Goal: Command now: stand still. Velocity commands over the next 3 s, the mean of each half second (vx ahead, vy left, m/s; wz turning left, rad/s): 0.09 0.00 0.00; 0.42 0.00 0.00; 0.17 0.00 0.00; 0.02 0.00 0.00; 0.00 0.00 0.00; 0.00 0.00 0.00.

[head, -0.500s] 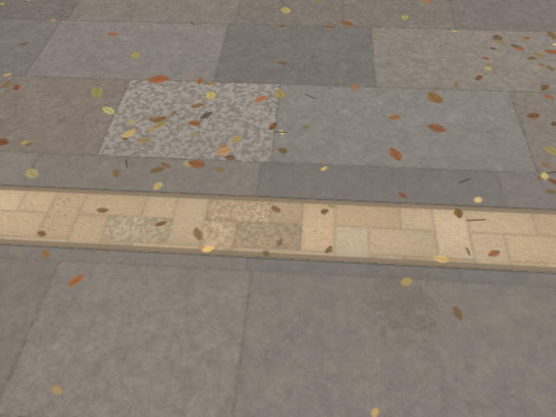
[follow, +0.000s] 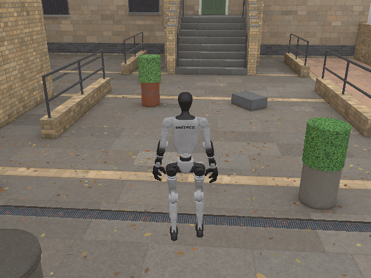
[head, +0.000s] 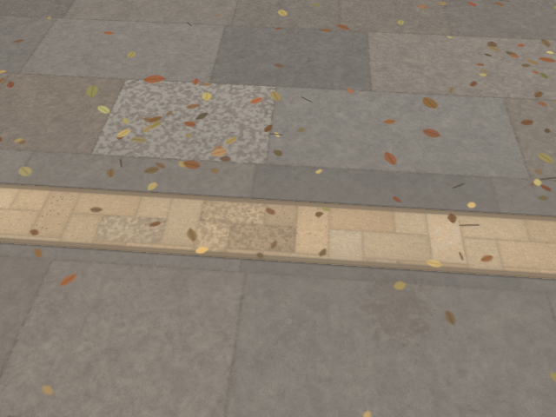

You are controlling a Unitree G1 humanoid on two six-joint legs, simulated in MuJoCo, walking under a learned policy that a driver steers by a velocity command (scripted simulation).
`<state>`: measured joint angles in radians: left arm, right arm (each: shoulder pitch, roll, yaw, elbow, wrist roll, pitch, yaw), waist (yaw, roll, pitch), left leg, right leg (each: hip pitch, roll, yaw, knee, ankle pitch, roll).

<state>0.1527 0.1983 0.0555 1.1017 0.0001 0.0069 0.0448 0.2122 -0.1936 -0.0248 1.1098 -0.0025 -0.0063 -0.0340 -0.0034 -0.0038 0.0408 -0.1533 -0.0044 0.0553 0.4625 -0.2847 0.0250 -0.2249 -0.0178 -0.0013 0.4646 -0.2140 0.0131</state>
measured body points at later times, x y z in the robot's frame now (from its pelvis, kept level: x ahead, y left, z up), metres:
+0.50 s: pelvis +0.03 -0.02 +0.00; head +0.03 -0.03 +0.45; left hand +0.08 +0.24 -0.14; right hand +0.00 -0.28 -0.15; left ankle -0.02 +0.10 -0.74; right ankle +0.03 -0.13 -0.71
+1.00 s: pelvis +0.24 -0.04 -0.01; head +0.27 -0.05 +0.44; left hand +0.14 +0.19 -0.15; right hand +0.47 -0.26 -0.11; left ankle +0.44 +0.09 -0.71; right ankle +0.07 -0.15 -0.74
